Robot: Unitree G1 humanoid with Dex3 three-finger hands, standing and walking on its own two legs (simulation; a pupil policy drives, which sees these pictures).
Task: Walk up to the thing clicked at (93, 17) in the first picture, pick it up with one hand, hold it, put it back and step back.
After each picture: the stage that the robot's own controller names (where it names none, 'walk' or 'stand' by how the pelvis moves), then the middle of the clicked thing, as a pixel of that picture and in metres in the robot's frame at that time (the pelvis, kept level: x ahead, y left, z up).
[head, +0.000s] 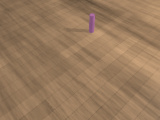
stand; (91, 23) +1.75 -0.09 -0.65
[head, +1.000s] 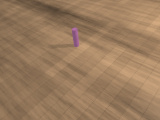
walk; (75, 37) +1.61 +0.23 -0.63
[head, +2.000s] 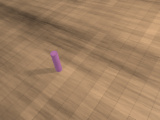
walk; (56, 61) +1.07 +0.40 -0.65
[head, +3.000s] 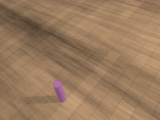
walk; (60, 91) +0.69 +0.28 -0.65
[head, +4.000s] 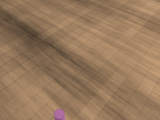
stand; out of the picture +0.46 +0.16 -0.63
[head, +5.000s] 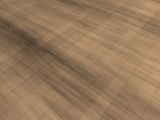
stand; out of the picture +0.41 +0.18 -0.65
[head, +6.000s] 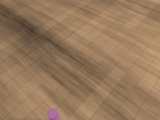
walk; out of the picture +0.42 +0.22 -0.63
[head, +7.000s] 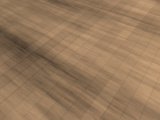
stand; out of the picture +0.34 +0.23 -0.65
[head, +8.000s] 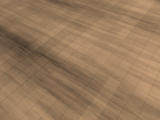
stand; out of the picture +0.38 +0.22 -0.66
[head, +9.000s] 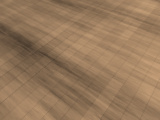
stand; out of the picture +0.37 +0.21 -0.66
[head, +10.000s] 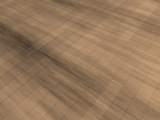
stand; out of the picture +0.37 +0.21 -0.66
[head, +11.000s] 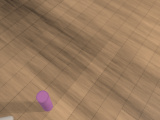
go down; (45, 102) +0.41 +0.21 -0.53
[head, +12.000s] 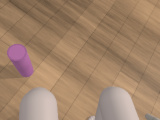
go down; (22, 63) +0.46 +0.26 -0.27
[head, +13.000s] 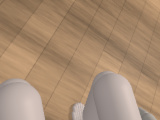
close in; out of the picture +0.44 +0.29 -0.20
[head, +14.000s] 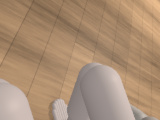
close; out of the picture +0.42 +0.32 -0.16
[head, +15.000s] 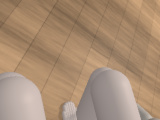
lift; out of the picture +0.35 +0.30 -0.15
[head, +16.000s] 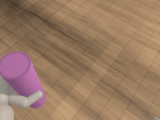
lift; (28, 85) +0.32 +0.18 +0.04
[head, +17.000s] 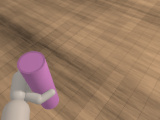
hold; (42, 85) +0.33 +0.15 +0.06
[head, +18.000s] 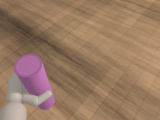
hold; (38, 86) +0.33 +0.16 +0.04
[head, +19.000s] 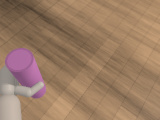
crouch; (30, 78) +0.37 +0.18 -0.02
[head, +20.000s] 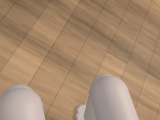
lower; out of the picture +0.47 +0.29 -0.08
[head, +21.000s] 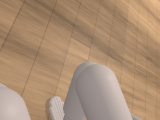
lower; out of the picture +0.44 +0.33 -0.17
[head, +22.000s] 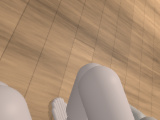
lower; out of the picture +0.42 +0.33 -0.16
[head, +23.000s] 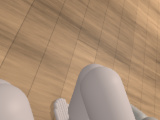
lower; out of the picture +0.41 +0.32 -0.16
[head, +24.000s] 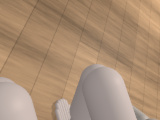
lower; out of the picture +0.40 +0.32 -0.16
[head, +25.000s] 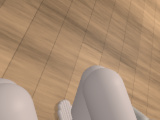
open; out of the picture +0.40 +0.30 -0.16
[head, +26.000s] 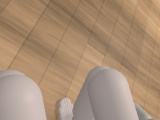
stand; out of the picture +0.40 +0.29 -0.18
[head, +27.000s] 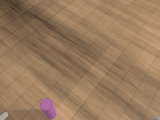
stand; (49, 109) +0.39 +0.20 -0.52
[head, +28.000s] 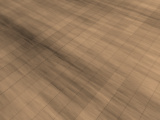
stand; out of the picture +0.39 +0.19 -0.60
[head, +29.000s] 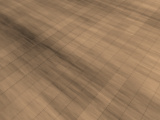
stand; out of the picture +0.38 +0.18 -0.60
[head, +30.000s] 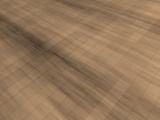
stand; out of the picture +0.40 +0.17 -0.65
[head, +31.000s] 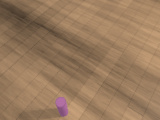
walk; (62, 107) +0.44 +0.15 -0.63
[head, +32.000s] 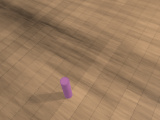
walk; (66, 88) +0.63 +0.20 -0.64
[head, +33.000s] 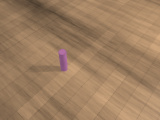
stand; (63, 60) +0.97 +0.20 -0.64
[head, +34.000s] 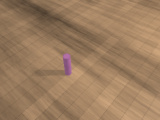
stand; (67, 65) +1.00 +0.19 -0.65
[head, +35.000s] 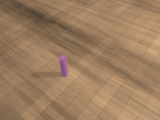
stand; (63, 66) +1.02 +0.22 -0.66
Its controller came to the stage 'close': yes
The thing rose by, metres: 0.68
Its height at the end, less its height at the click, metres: +0.00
